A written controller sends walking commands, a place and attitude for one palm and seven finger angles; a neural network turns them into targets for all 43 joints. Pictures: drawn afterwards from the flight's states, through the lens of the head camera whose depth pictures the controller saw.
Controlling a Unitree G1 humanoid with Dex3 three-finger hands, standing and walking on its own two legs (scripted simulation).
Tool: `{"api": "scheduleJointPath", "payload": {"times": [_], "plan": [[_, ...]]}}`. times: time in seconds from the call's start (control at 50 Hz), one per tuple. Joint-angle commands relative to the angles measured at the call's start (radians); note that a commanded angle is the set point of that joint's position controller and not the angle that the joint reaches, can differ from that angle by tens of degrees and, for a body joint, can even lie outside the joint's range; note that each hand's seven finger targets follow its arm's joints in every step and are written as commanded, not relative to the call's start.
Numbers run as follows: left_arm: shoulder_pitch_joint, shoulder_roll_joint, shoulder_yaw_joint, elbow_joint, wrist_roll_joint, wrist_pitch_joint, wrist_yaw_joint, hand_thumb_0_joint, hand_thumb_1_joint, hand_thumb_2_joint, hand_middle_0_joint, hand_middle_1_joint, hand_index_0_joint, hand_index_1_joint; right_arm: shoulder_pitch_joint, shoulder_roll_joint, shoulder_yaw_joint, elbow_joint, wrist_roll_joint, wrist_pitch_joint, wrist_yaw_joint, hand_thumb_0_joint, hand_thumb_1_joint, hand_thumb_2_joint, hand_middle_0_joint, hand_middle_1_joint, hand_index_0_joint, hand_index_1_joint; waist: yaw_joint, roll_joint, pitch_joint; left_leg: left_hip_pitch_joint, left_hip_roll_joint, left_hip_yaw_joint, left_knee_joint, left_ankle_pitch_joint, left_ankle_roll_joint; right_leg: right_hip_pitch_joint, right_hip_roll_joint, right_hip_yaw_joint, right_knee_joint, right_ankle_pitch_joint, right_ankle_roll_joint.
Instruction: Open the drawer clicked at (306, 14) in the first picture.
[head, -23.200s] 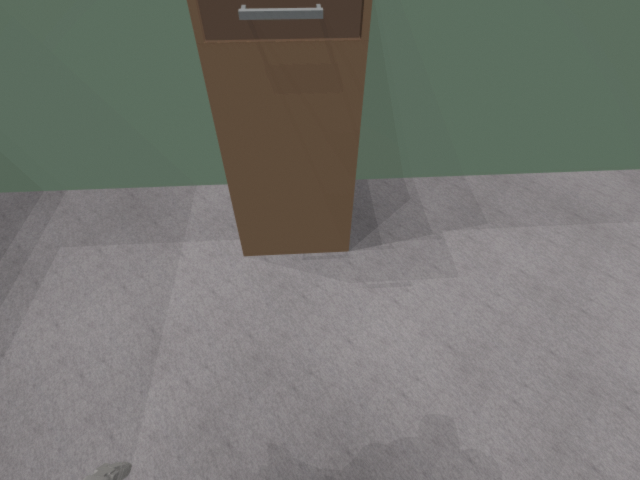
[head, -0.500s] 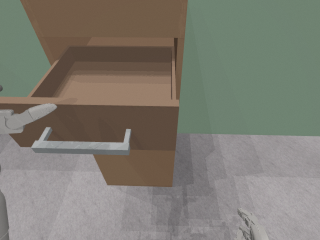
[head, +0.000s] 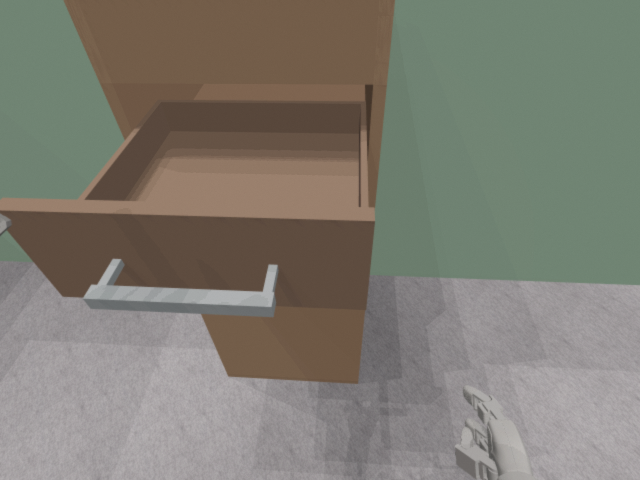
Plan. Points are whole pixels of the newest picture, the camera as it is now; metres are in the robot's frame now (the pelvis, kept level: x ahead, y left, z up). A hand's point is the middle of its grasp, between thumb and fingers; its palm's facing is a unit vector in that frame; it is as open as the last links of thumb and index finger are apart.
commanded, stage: draw the hand back to the body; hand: left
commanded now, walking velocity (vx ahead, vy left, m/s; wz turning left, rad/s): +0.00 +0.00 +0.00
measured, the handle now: (186, 285) +0.26 +0.19 +0.15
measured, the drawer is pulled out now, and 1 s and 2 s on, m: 0.29 0.29 0.29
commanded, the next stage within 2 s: step back with the hand held close in 0.14 s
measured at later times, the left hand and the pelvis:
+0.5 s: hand out of the picture +0.17 +0.23 +0.32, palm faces +0.58 -0.69 -0.43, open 7.5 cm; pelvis -0.04 +0.00 +0.00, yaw +0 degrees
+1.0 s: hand out of the picture +0.07 +0.24 +0.33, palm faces +0.67 -0.67 -0.30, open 7.5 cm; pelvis -0.13 +0.01 -0.03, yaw +0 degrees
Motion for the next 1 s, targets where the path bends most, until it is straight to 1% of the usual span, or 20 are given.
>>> {"api": "scheduleJointPath", "payload": {"times": [0.0,0.14,0.22,0.24,0.26,0.32,0.38,0.48,0.52,0.58,0.64,0.72,0.76,0.78,0.8,0.84,0.88,0.9,0.94,0.98], "plan": [[-0.171,0.214,0.074,-0.120,0.001,-0.030,0.015,0.000,0.900,0.900,-0.200,-0.300,-0.200,-0.300,-0.114,-0.104,-0.039,-0.149,0.004,-0.053,-0.013,0.000,-0.900,-0.900,0.200,0.300,0.200,0.300,-0.026,0.015,-0.113,0.004,0.012,0.012,-0.070,0.254,-0.005,0.031,0.023,-0.022,-0.044,0.186,-0.042],[-0.177,0.218,0.075,-0.156,0.004,-0.036,0.016,0.000,0.900,0.900,-0.200,-0.300,-0.200,-0.300,-0.121,-0.101,-0.040,-0.155,0.004,-0.056,-0.009,0.000,-0.900,-0.900,0.200,0.300,0.200,0.300,-0.020,0.044,-0.134,0.000,0.009,0.006,-0.070,0.247,-0.006,0.049,0.021,-0.019,-0.036,0.177,-0.046],[-0.168,0.222,0.083,-0.145,-0.001,-0.035,0.016,0.000,0.900,0.900,-0.200,-0.300,-0.200,-0.300,-0.127,-0.102,-0.043,-0.159,0.009,-0.056,-0.008,0.000,-0.900,-0.900,0.200,0.300,0.200,0.300,-0.020,-0.001,-0.119,-0.008,0.012,0.004,-0.073,0.221,-0.002,0.044,0.021,-0.016,-0.045,0.155,-0.044],[-0.195,0.369,0.182,-0.158,0.007,-0.067,0.014,0.000,0.900,0.900,-0.200,-0.300,-0.200,-0.300,-0.084,-0.146,-0.040,-0.206,0.022,-0.035,-0.008,0.000,-0.900,-0.900,0.200,0.300,0.200,0.300,-0.075,-0.071,-0.056,-0.080,0.038,-0.018,-0.026,0.209,0.025,-0.093,-0.041,0.075,-0.092,0.214,-0.029],[-0.138,0.314,0.143,-0.086,0.012,-0.064,0.007,0.000,0.900,0.900,-0.200,-0.300,-0.200,-0.300,-0.087,-0.131,-0.041,-0.190,0.023,-0.014,-0.011,0.000,-0.900,-0.900,0.200,0.300,0.200,0.300,-0.078,-0.136,-0.060,-0.073,0.029,-0.023,0.013,0.195,0.022,-0.109,-0.071,0.079,-0.109,0.227,-0.032],[-0.099,0.314,0.146,-0.127,0.019,-0.080,0.014,0.000,0.900,0.900,-0.200,-0.300,-0.200,-0.300,-0.070,-0.137,-0.052,-0.189,0.025,0.004,-0.010,0.000,-0.900,-0.900,0.200,0.300,0.200,0.300,-0.090,-0.080,-0.143,-0.065,0.029,-0.015,0.044,0.230,0.011,-0.112,-0.104,0.080,-0.091,0.254,-0.045],[-0.008,0.354,0.203,-0.179,0.019,-0.094,0.030,0.000,0.900,0.900,-0.200,-0.300,-0.200,-0.300,-0.064,-0.152,-0.067,-0.198,0.025,0.010,-0.012,0.000,-0.900,-0.900,0.200,0.300,0.200,0.300,-0.084,0.005,-0.214,-0.071,0.054,-0.030,0.025,0.340,0.008,-0.075,-0.084,0.050,-0.023,0.310,-0.037],[0.076,0.407,0.289,-0.266,0.019,-0.112,0.047,0.000,0.900,0.900,-0.200,-0.300,-0.200,-0.300,-0.050,-0.158,-0.089,-0.217,0.028,0.015,-0.011,0.000,-0.900,-0.900,0.200,0.300,0.200,0.300,-0.077,0.001,-0.271,-0.150,0.082,-0.062,0.012,0.358,0.010,-0.032,-0.055,0.035,0.057,0.310,-0.027],[0.091,0.391,0.287,-0.265,0.022,-0.119,0.052,0.000,0.900,0.900,-0.200,-0.300,-0.200,-0.300,-0.037,-0.156,-0.091,-0.222,0.026,0.008,-0.013,0.000,-0.900,-0.900,0.200,0.300,0.200,0.300,-0.079,0.027,-0.266,-0.197,0.101,-0.072,-0.008,0.325,0.016,-0.033,-0.042,0.030,0.100,0.274,-0.023],[0.046,0.428,0.317,-0.219,0.028,-0.127,0.060,0.000,0.900,0.900,-0.200,-0.300,-0.200,-0.300,-0.022,-0.167,-0.099,-0.207,0.023,-0.003,-0.020,0.000,-0.900,-0.900,0.200,0.300,0.200,0.300,-0.078,0.030,-0.241,-0.256,0.114,-0.072,-0.019,0.220,0.025,-0.056,-0.037,0.042,0.135,0.194,-0.025],[-0.027,0.404,0.285,-0.160,0.038,-0.129,0.061,0.000,0.900,0.900,-0.200,-0.300,-0.200,-0.300,-0.010,-0.166,-0.096,-0.203,0.022,-0.020,-0.021,0.000,-0.900,-0.900,0.200,0.300,0.200,0.300,-0.087,0.030,-0.182,-0.361,0.125,-0.079,-0.036,0.038,0.035,-0.083,-0.037,0.054,0.166,0.065,-0.027],[-0.116,0.405,0.258,-0.115,0.051,-0.137,0.065,0.000,0.900,0.900,-0.200,-0.300,-0.200,-0.300,0.006,-0.162,-0.089,-0.194,0.020,-0.035,-0.025,0.000,-0.900,-0.900,0.200,0.300,0.200,0.300,-0.101,-0.036,-0.120,-0.412,0.075,-0.064,0.015,-0.223,0.034,-0.180,-0.084,0.125,0.067,-0.145,-0.046],[-0.149,0.395,0.234,-0.109,0.058,-0.135,0.068,0.000,0.900,0.900,-0.200,-0.300,-0.200,-0.300,0.007,-0.163,-0.085,-0.194,0.021,-0.035,-0.023,0.000,-0.900,-0.900,0.200,0.300,0.200,0.300,-0.106,-0.068,-0.082,-0.395,0.051,-0.063,0.065,-0.275,0.027,-0.270,-0.104,0.147,-0.013,-0.302,-0.055],[-0.164,0.432,0.255,-0.124,0.061,-0.141,0.076,0.000,0.900,0.900,-0.200,-0.300,-0.200,-0.300,0.005,-0.170,-0.088,-0.185,0.018,-0.033,-0.028,0.000,-0.900,-0.900,0.200,0.300,0.200,0.300,-0.101,-0.061,-0.091,-0.350,0.047,-0.062,0.090,-0.271,0.026,-0.310,-0.116,0.159,-0.048,-0.346,-0.064],[-0.167,0.394,0.223,-0.139,0.058,-0.141,0.076,0.000,0.900,0.900,-0.200,-0.300,-0.200,-0.300,0.009,-0.156,-0.079,-0.189,0.019,-0.032,-0.026,0.000,-0.900,-0.900,0.200,0.300,0.200,0.300,-0.107,-0.073,-0.102,-0.334,0.040,-0.067,0.100,-0.258,0.025,-0.323,-0.121,0.141,-0.055,-0.354,-0.064],[-0.162,0.404,0.233,-0.157,0.059,-0.140,0.080,0.000,0.900,0.900,-0.200,-0.300,-0.200,-0.300,0.015,-0.155,-0.077,-0.188,0.018,-0.033,-0.026,0.000,-0.900,-0.900,0.200,0.300,0.200,0.300,-0.108,-0.082,-0.122,-0.316,0.036,-0.071,0.104,-0.222,0.022,-0.320,-0.120,0.117,-0.040,-0.309,-0.060],[-0.141,0.438,0.270,-0.166,0.057,-0.147,0.086,0.000,0.900,0.900,-0.200,-0.300,-0.200,-0.300,0.013,-0.163,-0.080,-0.183,0.016,-0.034,-0.031,0.000,-0.900,-0.900,0.200,0.300,0.200,0.300,-0.103,-0.032,-0.144,-0.324,0.069,-0.101,0.047,-0.216,0.032,-0.285,-0.100,0.088,0.024,-0.251,-0.051],[-0.131,0.407,0.255,-0.173,0.054,-0.149,0.086,0.000,0.900,0.900,-0.200,-0.300,-0.200,-0.300,0.015,-0.153,-0.077,-0.191,0.016,-0.036,-0.031,0.000,-0.900,-0.900,0.200,0.300,0.200,0.300,-0.104,0.010,-0.156,-0.381,0.096,-0.121,-0.006,-0.232,0.042,-0.228,-0.076,0.068,0.099,-0.226,-0.042],[-0.143,0.412,0.284,-0.184,0.055,-0.153,0.090,0.000,0.900,0.900,-0.200,-0.300,-0.200,-0.300,0.013,-0.159,-0.083,-0.201,0.016,-0.047,-0.030,0.000,-0.900,-0.900,0.200,0.300,0.200,0.300,-0.097,0.118,-0.183,-0.531,0.165,-0.173,-0.123,-0.270,0.061,-0.070,-0.006,0.013,0.295,-0.149,-0.024],[-0.139,0.416,0.286,-0.166,0.050,-0.154,0.087,0.000,0.900,0.900,-0.200,-0.300,-0.200,-0.300,0.016,-0.157,-0.090,-0.205,0.022,-0.057,-0.029,0.000,-0.900,-0.900,0.200,0.300,0.200,0.300,-0.098,0.137,-0.191,-0.552,0.198,-0.190,-0.143,-0.296,0.069,-0.041,0.026,0.008,0.367,-0.143,-0.020]]}}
